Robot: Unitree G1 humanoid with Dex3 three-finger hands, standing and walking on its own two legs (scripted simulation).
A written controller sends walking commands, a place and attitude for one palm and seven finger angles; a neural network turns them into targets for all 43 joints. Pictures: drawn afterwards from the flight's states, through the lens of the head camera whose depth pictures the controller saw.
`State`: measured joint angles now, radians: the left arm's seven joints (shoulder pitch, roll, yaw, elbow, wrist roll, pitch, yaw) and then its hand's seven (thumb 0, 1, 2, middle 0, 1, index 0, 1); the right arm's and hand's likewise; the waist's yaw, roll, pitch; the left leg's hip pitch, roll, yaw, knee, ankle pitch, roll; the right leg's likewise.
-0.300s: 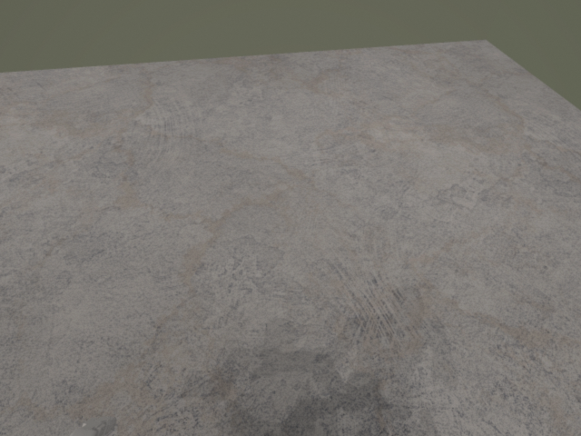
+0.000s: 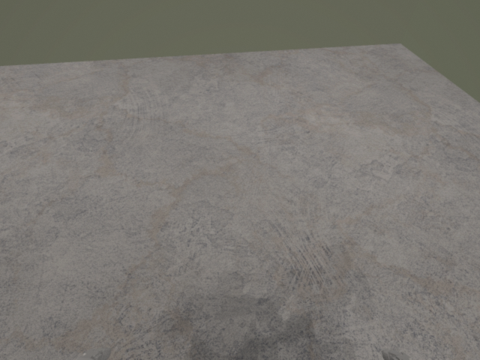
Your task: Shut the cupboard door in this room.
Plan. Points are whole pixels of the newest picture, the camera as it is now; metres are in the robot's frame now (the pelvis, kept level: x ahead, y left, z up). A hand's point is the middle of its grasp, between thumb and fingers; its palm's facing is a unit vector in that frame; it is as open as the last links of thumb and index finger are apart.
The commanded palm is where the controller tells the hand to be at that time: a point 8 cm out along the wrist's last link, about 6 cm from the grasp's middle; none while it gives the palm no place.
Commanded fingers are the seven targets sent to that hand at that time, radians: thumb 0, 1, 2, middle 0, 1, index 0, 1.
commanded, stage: stand and wait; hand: left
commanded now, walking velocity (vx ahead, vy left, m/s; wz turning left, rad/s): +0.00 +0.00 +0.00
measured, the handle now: out of the picture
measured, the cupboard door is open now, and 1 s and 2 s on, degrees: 82 82 82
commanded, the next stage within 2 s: turn or walk to find it in 0.60 s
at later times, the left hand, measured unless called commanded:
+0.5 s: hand out of the picture +0.06 +0.24 -0.15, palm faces -0.02 -0.94 -0.34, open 7.4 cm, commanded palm none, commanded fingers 0.00 0.90 0.90 -0.20 -0.30 -0.20 -0.30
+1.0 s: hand out of the picture +0.00 +0.21 -0.18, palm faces +0.08 -0.97 -0.24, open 7.4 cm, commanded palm none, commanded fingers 0.00 0.90 0.90 -0.20 -0.30 -0.20 -0.30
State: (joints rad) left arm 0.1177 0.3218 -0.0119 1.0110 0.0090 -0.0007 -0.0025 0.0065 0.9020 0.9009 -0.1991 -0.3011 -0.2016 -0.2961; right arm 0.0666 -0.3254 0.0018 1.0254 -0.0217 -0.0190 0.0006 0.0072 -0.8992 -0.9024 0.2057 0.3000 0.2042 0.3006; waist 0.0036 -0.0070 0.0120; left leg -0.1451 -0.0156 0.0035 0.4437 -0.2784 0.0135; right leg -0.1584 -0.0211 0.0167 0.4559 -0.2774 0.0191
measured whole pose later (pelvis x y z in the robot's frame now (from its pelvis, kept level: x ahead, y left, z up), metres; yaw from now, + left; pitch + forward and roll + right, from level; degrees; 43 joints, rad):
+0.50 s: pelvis -0.02 -0.01 +0.00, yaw +0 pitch -2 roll +0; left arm 0.14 0.35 -0.01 1.08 0.01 0.00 -0.01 0.01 0.90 0.90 -0.20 -0.30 -0.20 -0.30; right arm 0.12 -0.35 0.00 1.12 -0.02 -0.01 0.00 0.01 -0.90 -0.90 0.20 0.30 0.20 0.30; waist 0.00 0.00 0.03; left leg -0.13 0.00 0.00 0.38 -0.22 0.00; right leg -0.14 0.00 0.01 0.39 -0.21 0.00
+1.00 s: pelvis -0.04 +0.00 -0.01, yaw +5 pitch +0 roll +0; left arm 0.19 0.25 0.01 0.98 0.01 0.05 0.02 0.01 0.90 0.90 -0.20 -0.30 -0.20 -0.30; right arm 0.21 -0.22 -0.01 1.01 -0.02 0.03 0.02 0.01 -0.90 -0.90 0.20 0.30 0.20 0.30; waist -0.01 -0.03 0.05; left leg -0.33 -0.06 -0.07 0.62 -0.28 0.02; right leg -0.32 -0.06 -0.05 0.66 -0.36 0.03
